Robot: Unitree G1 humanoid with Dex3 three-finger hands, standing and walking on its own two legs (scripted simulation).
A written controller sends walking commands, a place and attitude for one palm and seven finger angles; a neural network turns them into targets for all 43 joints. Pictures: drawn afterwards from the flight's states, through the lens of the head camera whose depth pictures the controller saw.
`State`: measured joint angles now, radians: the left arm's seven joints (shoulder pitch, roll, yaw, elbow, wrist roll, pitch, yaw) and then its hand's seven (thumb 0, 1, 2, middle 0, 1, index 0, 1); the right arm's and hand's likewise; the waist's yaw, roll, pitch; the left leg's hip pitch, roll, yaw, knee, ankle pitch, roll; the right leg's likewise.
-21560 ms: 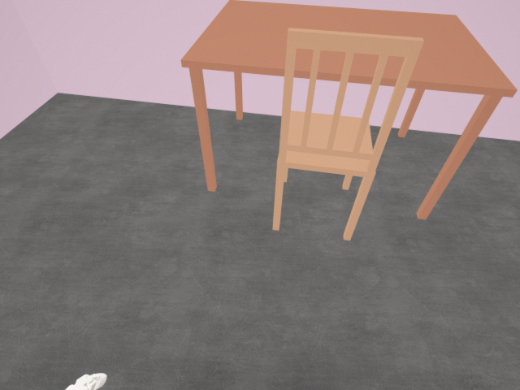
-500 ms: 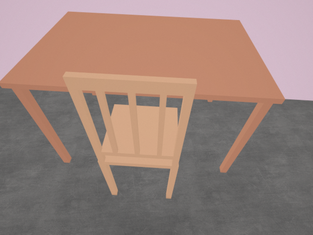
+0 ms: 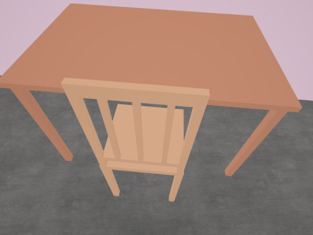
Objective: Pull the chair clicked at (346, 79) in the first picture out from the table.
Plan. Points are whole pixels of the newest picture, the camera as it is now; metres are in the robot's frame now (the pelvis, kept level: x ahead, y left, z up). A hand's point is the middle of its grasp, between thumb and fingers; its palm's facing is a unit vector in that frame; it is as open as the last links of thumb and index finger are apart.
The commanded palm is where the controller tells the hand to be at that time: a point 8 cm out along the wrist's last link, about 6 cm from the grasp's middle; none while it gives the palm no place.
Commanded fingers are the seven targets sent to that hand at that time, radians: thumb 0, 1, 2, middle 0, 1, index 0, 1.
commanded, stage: come to a stop and stand still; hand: left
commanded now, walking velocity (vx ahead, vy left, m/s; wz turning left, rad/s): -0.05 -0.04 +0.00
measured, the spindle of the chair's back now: (139, 135) +0.43 +0.09 -0.07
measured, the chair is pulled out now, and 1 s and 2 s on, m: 0.00 0.00 0.00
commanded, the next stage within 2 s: look again from close up in 0.84 s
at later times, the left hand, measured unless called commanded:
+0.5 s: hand out of the picture +0.04 +0.20 -0.15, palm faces +0.02 -0.94 -0.34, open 7.4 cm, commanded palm none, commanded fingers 0.00 0.90 0.90 -0.20 -0.30 -0.20 -0.30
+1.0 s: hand out of the picture -0.07 +0.16 -0.17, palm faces -0.01 -0.98 -0.21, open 7.4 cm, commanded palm none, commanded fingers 0.00 0.90 0.90 -0.20 -0.30 -0.20 -0.30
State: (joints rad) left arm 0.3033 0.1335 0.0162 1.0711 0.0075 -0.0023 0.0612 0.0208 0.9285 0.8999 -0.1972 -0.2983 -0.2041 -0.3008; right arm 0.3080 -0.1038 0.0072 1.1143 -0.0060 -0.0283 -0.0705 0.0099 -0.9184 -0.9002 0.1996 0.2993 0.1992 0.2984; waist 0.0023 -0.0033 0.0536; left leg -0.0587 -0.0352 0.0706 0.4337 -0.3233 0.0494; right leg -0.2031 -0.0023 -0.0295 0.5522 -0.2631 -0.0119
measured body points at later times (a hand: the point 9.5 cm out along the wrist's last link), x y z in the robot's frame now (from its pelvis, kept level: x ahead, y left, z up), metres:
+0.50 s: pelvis -0.06 -0.03 +0.00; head -0.05 -0.04 +0.45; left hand +0.04 +0.25 -0.12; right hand +0.07 -0.30 -0.13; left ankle -0.10 +0.07 -0.74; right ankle -0.04 -0.12 -0.74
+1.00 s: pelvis -0.07 -0.02 +0.00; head -0.06 -0.02 +0.45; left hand -0.06 +0.21 -0.16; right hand -0.10 -0.25 -0.16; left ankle -0.10 +0.07 -0.74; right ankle -0.04 -0.12 -0.74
